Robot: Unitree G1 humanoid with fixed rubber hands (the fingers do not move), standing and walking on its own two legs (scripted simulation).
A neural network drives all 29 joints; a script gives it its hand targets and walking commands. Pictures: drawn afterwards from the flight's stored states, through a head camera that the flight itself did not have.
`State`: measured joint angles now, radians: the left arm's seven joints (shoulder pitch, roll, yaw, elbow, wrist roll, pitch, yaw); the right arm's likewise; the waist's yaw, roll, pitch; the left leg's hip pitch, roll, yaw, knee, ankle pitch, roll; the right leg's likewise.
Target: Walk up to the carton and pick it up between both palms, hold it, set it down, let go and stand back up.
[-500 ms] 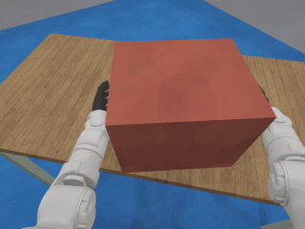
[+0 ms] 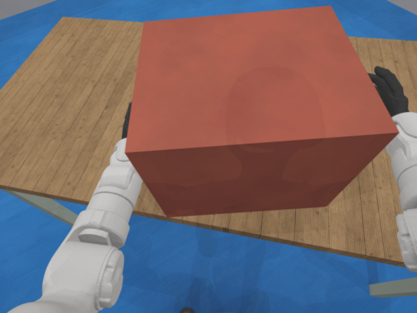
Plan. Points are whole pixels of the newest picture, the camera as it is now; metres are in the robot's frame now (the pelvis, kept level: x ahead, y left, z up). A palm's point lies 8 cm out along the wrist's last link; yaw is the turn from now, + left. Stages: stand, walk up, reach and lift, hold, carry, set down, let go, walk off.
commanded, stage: set down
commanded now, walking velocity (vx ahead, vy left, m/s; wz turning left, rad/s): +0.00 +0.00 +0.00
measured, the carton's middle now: (241, 121) +0.47 +0.03 +0.08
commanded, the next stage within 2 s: none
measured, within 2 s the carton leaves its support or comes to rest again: neither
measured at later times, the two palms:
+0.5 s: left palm (108, 109) +0.42 +0.25 +0.13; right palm out of the picture +0.52 -0.23 +0.16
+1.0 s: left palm (83, 79) +0.41 +0.26 +0.20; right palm out of the picture +0.50 -0.26 +0.23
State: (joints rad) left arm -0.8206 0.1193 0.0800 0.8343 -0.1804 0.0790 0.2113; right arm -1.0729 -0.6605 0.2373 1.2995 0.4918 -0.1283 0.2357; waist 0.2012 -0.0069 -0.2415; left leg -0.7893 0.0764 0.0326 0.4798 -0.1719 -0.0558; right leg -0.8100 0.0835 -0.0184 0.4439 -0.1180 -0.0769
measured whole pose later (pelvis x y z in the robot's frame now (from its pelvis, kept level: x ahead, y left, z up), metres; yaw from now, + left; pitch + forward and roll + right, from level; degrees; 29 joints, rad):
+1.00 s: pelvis +0.00 +0.01 +0.02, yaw +1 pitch +17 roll +0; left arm -0.93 0.22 0.20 0.46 -0.20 0.67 0.25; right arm -1.18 -0.83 0.15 1.09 0.52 0.33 0.29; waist 0.16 0.02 -0.17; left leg -0.53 0.05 0.02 0.37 -0.14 -0.04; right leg -0.54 0.07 0.00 0.34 -0.09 -0.06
